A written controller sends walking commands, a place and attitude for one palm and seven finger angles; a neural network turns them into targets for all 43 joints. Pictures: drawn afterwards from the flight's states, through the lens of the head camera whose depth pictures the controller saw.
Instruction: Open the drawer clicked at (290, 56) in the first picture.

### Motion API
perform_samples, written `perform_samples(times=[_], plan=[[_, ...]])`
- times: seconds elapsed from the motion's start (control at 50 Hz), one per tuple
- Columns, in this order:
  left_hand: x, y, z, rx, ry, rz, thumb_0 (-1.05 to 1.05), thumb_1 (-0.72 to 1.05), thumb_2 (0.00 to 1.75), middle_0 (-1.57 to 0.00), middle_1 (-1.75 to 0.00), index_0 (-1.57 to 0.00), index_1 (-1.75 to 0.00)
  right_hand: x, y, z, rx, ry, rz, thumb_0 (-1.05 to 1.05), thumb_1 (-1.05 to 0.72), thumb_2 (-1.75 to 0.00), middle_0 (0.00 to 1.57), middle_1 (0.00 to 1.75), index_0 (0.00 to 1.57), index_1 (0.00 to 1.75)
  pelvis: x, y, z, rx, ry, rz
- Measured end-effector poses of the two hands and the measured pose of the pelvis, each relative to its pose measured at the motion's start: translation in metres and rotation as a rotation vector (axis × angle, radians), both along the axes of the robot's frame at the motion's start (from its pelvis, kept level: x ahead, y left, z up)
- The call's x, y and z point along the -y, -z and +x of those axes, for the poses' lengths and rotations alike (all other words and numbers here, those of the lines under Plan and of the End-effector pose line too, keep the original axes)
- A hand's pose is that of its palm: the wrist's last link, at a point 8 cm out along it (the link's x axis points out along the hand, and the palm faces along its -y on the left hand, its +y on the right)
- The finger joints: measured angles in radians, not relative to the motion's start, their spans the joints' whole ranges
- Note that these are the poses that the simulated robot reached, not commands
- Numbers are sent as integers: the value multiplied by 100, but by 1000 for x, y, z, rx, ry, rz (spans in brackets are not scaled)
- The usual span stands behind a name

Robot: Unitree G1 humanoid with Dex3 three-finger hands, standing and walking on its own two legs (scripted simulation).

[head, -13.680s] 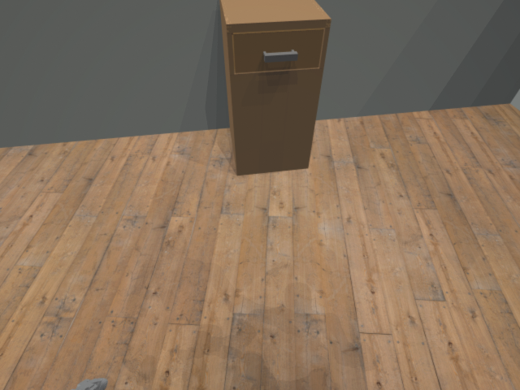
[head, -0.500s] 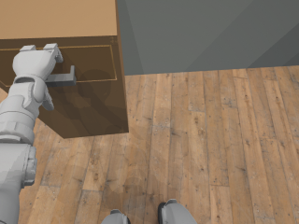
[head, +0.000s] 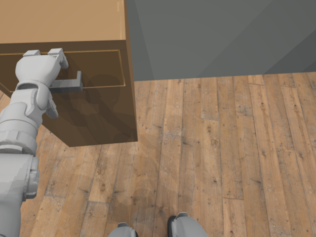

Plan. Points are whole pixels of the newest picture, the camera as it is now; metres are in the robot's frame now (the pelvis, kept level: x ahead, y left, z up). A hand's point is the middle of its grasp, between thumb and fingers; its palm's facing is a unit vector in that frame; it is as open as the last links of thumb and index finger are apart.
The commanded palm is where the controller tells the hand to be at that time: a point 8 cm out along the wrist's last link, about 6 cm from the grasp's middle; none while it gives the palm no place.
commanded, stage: lower the fingers behind the handle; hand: left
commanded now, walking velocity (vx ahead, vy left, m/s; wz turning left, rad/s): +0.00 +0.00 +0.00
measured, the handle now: (58, 80) +0.56 +0.26 -0.04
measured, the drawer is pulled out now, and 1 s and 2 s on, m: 0.00 0.00 0.00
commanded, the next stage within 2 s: close the thumb around the handle in 1.66 s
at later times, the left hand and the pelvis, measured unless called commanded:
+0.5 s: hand (56, 91) +0.50 +0.24 -0.01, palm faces -0.10 -0.03 -0.99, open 13.8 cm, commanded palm +0.50 +0.24 +0.04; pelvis -0.01 +0.00 -0.01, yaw +0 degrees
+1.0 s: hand (61, 98) +0.50 +0.24 -0.04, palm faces -0.10 -0.02 -0.99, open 13.8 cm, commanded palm +0.50 +0.24 +0.01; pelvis -0.02 +0.00 -0.04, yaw +0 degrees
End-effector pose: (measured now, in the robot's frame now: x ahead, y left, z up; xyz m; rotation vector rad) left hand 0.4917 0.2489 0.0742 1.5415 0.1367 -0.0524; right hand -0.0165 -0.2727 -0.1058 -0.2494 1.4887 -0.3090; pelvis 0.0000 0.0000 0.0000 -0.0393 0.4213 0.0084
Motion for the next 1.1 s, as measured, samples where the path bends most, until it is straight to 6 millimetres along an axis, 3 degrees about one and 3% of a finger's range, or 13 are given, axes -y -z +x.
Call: perform_samples(times=[0.3,1.1], plan=[[2,15,-6,-8,0,0,0,-49,30,-32,-120,-32,-120,2,2,-8,-19,2,-2,0,-91,-90,21,30,20,30,1,4,-3,-9,1,0],[3,67,-6,15,-13,7,0,-49,30,-32,-120,-32,-120,1,36,-28,-43,-14,-7,0,-91,-90,21,30,20,30,2,40,-23,-92,-1,-13]])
